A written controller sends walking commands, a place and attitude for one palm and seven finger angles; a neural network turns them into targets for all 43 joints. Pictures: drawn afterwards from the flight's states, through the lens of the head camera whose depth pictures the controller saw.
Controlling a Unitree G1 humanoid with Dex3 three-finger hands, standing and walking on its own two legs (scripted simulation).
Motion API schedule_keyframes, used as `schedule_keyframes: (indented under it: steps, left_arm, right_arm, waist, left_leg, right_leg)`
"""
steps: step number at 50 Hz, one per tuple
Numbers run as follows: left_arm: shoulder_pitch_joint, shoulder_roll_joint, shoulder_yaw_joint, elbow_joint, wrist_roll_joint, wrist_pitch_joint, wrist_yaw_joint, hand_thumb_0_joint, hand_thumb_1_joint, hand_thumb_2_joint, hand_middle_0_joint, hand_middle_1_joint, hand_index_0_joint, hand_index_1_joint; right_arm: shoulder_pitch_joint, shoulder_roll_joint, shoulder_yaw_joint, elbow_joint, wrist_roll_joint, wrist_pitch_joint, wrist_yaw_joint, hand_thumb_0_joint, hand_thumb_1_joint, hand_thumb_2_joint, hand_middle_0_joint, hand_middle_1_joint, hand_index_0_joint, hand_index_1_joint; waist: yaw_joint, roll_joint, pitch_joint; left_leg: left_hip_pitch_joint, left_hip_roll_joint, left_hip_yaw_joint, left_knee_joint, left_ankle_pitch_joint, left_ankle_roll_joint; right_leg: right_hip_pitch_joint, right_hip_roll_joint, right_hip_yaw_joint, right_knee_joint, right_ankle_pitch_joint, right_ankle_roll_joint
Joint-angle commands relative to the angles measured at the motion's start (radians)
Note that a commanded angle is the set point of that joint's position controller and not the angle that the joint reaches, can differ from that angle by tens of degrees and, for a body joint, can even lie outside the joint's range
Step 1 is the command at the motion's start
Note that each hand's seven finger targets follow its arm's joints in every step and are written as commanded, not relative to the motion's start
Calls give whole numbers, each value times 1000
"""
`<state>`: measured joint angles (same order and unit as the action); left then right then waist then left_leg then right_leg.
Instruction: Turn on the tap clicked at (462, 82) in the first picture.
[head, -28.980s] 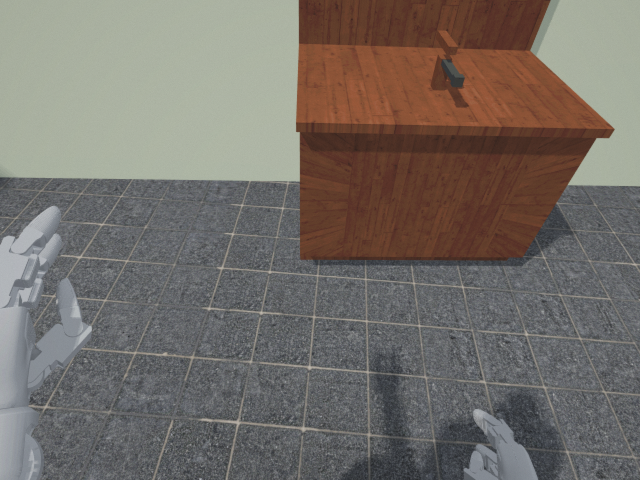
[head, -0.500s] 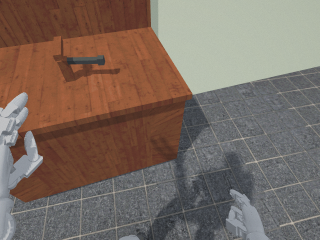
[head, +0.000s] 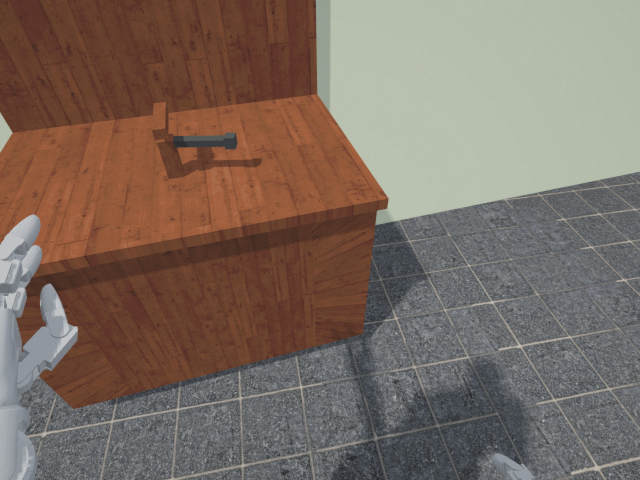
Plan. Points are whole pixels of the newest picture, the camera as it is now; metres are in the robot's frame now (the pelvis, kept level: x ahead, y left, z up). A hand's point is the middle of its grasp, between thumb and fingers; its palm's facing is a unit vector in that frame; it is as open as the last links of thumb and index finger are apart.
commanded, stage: stop stepping back and stand still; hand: left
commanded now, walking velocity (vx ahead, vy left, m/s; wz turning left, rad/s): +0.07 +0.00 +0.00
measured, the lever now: (230, 140) +0.82 +0.26 +0.03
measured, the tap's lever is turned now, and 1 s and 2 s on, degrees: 75 75 75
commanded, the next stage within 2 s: stand and check the lever's angle in 0.74 s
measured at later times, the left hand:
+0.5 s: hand (96, 316) +0.23 +0.24 +0.17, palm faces +0.41 -0.83 -0.38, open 7.4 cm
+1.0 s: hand (71, 313) +0.23 +0.26 +0.17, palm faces +0.43 -0.82 -0.37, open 7.4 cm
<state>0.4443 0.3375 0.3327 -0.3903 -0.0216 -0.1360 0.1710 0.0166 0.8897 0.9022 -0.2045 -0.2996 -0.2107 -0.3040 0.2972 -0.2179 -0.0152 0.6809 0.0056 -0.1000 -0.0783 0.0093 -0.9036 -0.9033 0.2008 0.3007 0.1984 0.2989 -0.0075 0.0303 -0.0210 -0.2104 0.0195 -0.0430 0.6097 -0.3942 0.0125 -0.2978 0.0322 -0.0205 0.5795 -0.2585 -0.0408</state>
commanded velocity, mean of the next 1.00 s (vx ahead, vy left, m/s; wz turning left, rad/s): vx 0.00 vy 0.00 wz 0.00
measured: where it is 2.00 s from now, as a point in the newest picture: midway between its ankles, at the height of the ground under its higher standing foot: outside the picture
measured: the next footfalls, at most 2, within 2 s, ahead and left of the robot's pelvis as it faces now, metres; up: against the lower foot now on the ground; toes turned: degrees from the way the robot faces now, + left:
none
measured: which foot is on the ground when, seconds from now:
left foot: down 0.00-1.00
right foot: down 0.00-1.00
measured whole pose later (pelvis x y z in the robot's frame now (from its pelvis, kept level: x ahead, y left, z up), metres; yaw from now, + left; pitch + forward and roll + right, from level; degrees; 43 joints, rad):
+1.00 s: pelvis +0.03 +0.01 +0.01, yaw +1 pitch -1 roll -1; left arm 0.46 0.34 0.31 -0.43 -0.05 -0.12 0.16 0.02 0.89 0.90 -0.21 -0.30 -0.21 -0.30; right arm 0.19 -0.21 0.01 0.61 0.00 -0.06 -0.07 0.01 -0.90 -0.90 0.20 0.30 0.20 0.30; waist 0.02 0.03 0.02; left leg -0.16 0.00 0.01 0.44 -0.26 0.02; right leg -0.19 0.04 -0.02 0.38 -0.17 -0.03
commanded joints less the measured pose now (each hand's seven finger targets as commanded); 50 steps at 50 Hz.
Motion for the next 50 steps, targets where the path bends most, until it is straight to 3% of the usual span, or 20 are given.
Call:
schedule_keyframes:
  steps: [1,2,4,5,6,7,8,9,11,13,14,15,16,18,20,22,25,30,41,50]
  left_arm:
    - [-195,201,92,-268,-3,-71,2,0,900,900,-200,-300,-200,-300]
    - [-187,194,87,-267,-10,-72,2,0,900,900,-200,-300,-200,-300]
    - [-159,207,107,-291,-20,-66,3,0,900,900,-200,-300,-200,-300]
    - [-137,208,123,-300,-25,-68,3,0,900,900,-200,-300,-200,-300]
    - [-117,209,140,-312,-28,-74,5,0,900,900,-200,-300,-200,-300]
    - [-128,191,128,-289,-13,-74,7,0,900,900,-200,-300,-200,-300]
    - [-134,180,116,-251,1,-66,6,0,900,900,-200,-300,-200,-300]
    - [-130,175,109,-223,3,-62,4,0,900,900,-200,-300,-200,-300]
    - [-117,165,100,-189,-2,-57,-1,0,900,900,-200,-300,-200,-300]
    - [-115,164,87,-183,-8,-64,-14,0,900,900,-200,-300,-200,-300]
    - [-118,164,80,-197,-16,-61,-18,0,900,900,-200,-300,-200,-300]
    - [-96,175,86,-218,-19,-57,-17,0,900,900,-200,-300,-200,-300]
    - [-95,172,85,-248,-20,-58,-17,0,900,900,-200,-300,-200,-300]
    - [-74,201,116,-296,-21,-71,-8,0,900,900,-200,-300,-200,-300]
    - [-46,196,124,-319,-27,-76,4,0,900,900,-200,-300,-200,-300]
    - [-26,185,117,-316,-35,-76,5,0,900,900,-200,-300,-200,-300]
    - [-45,182,114,-288,-25,-68,5,0,900,900,-200,-300,-200,-300]
    - [-19,168,93,-270,-29,-61,1,0,900,900,-200,-300,-200,-300]
    - [-41,189,105,-281,-34,-55,1,0,900,900,-200,-300,-200,-300]
    - [-64,169,78,-231,-30,-45,0,0,900,900,-200,-300,-200,-300]
  right_arm:
    - [-169,-102,-39,-161,-9,-67,8,0,-900,-900,200,300,200,300]
    - [-169,-89,-31,-154,-9,-64,13,0,-900,-900,200,300,200,300]
    - [-180,-89,-20,-154,-11,-52,12,0,-900,-900,200,300,200,300]
    - [-195,-100,-16,-162,-16,-48,9,0,-900,-900,200,300,200,300]
    - [-195,-118,-21,-175,-17,-46,3,0,-900,-900,200,300,200,300]
    - [-197,-96,-8,-172,-8,-48,2,0,-900,-900,200,300,200,300]
    - [-195,-76,-6,-176,-7,-55,3,0,-900,-900,200,300,200,300]
    - [-193,-76,-6,-173,-5,-62,7,0,-900,-900,200,300,200,300]
    - [-207,-91,-6,-180,0,-68,10,0,-900,-900,200,300,200,300]
    - [-200,-99,-20,-188,-10,-69,14,0,-900,-900,200,300,200,300]
    - [-176,-94,-31,-183,-4,-67,25,0,-900,-900,200,300,200,300]
    - [-172,-90,-38,-189,0,-60,29,0,-900,-900,200,300,200,300]
    - [-183,-89,-36,-197,4,-55,34,0,-900,-900,200,300,200,300]
    - [-182,-77,-22,-203,0,-57,32,0,-900,-900,200,300,200,300]
    - [-188,-87,-24,-207,-6,-54,21,0,-900,-900,200,300,200,300]
    - [-210,-112,-39,-216,2,-47,11,0,-900,-900,200,300,200,300]
    - [-214,-110,-33,-220,2,-41,7,0,-900,-900,200,300,200,300]
    - [-208,-119,-40,-231,4,-37,8,0,-900,-900,200,300,200,300]
    - [-223,-113,-28,-240,-6,-23,0,0,-900,-900,200,300,200,300]
    - [-222,-113,-23,-231,-8,-20,-2,0,-900,-900,200,300,200,300]
  waist:
    - [-10,-211,-8]
    - [-12,-184,-15]
    - [-23,-91,18]
    - [-19,15,33]
    - [-13,193,44]
    - [-11,273,82]
    - [-11,224,120]
    - [-1,143,123]
    - [14,46,82]
    - [-5,-94,37]
    - [-6,-190,-15]
    - [1,-218,-30]
    - [4,-166,-36]
    - [6,-103,-73]
    - [3,-28,-108]
    - [21,32,-92]
    - [11,52,-78]
    - [12,13,-109]
    - [13,35,-83]
    - [18,-15,-56]
  left_leg:
    - [-211,-21,66,156,-41,25]
    - [-135,-8,64,130,-56,23]
    - [15,10,40,-41,-45,36]
    - [21,47,-58,-182,-87,56]
    - [19,153,-242,-342,-176,88]
    - [-123,251,-362,-472,-366,133]
    - [-183,256,-352,-473,-337,156]
    - [-187,230,-280,-420,-227,145]
    - [-169,139,-107,-255,-37,84]
    - [-162,22,12,-64,80,29]
    - [-129,-13,47,40,34,8]
    - [-143,-18,48,115,38,2]
    - [-173,-7,29,144,22,0]
    - [-123,13,19,0,31,6]
    - [21,19,15,-186,246,9]
    - [79,92,-50,-221,340,24]
    - [55,84,-41,-199,469,21]
    - [60,72,-16,-183,503,5]
    - [28,53,-14,-225,376,0]
    - [1,40,-13,-259,250,6]
  right_leg:
    - [104,-270,443,-309,-321,-123]
    - [33,-288,417,-318,-360,-130]
    - [-114,-212,263,-214,-350,-88]
    - [-141,-117,171,-86,-309,-48]
    - [-170,-22,66,75,-240,8]
    - [-118,12,2,228,-188,47]
    - [-91,-15,32,259,-154,48]
    - [-41,-26,28,166,-136,50]
    - [105,-13,2,-114,-23,48]
    - [131,-124,222,-238,70,-15]
    - [109,-204,348,-317,-59,-39]
    - [132,-260,420,-362,-52,-65]
    - [172,-284,422,-348,61,-87]
    - [224,-269,308,-261,267,-92]
    - [208,-183,201,-193,262,-31]
    - [143,-103,145,-192,167,17]
    - [181,-75,98,-155,305,25]
    - [222,-85,103,-165,392,22]
    - [200,-82,117,-219,300,19]
    - [184,-74,114,-273,187,27]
